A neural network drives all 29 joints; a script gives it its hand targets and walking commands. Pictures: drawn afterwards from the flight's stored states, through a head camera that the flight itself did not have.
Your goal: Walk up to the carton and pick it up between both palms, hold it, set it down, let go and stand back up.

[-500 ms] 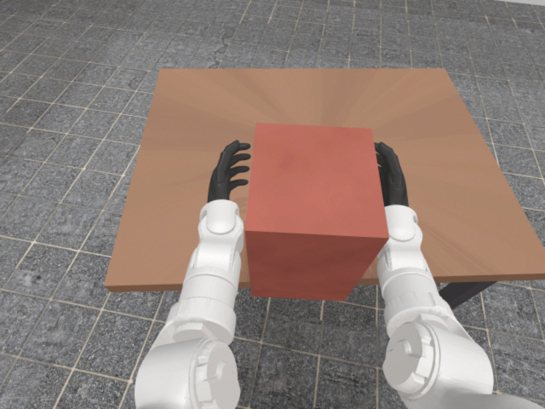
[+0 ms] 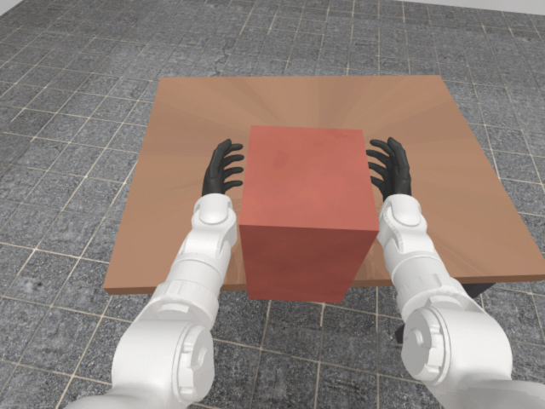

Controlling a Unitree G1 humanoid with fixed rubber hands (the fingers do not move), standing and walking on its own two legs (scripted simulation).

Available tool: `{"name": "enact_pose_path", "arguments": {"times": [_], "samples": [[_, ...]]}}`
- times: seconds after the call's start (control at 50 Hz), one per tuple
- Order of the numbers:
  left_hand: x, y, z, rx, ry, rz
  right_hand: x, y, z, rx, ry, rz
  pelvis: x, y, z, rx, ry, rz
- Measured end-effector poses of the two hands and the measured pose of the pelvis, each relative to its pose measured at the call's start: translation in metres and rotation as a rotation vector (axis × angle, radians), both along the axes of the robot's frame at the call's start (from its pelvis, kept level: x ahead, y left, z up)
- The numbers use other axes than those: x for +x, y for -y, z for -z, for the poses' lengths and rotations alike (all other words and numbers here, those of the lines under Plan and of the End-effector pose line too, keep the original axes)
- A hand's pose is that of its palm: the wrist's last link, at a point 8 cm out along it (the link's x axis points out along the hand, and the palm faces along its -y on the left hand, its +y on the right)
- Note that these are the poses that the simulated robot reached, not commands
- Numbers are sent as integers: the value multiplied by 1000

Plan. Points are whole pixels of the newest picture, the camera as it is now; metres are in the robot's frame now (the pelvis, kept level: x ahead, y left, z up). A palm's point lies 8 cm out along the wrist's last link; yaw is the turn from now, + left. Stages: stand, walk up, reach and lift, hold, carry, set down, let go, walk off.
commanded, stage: set down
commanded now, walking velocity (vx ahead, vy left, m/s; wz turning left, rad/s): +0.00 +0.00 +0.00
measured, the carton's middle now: (299, 222) +0.39 -0.04 +0.02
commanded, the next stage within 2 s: none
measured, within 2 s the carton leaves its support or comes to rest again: neither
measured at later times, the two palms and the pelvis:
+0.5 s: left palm (201, 150) +0.43 +0.10 +0.15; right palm (420, 154) +0.42 -0.20 +0.14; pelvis -0.02 +0.00 +0.00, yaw +0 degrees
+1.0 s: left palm (180, 125) +0.43 +0.12 +0.19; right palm (429, 132) +0.42 -0.20 +0.18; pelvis -0.02 -0.01 +0.00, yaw +0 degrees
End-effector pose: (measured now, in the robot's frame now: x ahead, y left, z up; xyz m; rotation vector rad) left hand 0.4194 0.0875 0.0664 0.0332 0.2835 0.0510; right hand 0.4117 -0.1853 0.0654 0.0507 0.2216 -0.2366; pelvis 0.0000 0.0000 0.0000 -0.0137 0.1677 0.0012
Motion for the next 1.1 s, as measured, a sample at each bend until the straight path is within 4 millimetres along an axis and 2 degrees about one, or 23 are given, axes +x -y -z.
{"name": "enact_pose_path", "arguments": {"times": [0.46, 0.78, 1.0, 1.1], "samples": [[7, -9, -75, -15, 16, -16, 7, 15, -66, 58, -9, -9, -16, 4, 0, 5, 23, 0], [11, -27, -122, -4, 31, -41, 12, 12, -108, 92, 7, -15, -20, 5, 0, 6, 30, 0], [6, -28, -126, -7, 26, -9, 7, 11, -112, 83, 1, -28, -24, 6, 1, 7, 35, 0], [-5, -35, -116, 3, 27, -3, -4, 15, -101, 63, -12, -25, -26, 6, 0, 7, 52, 0]]}}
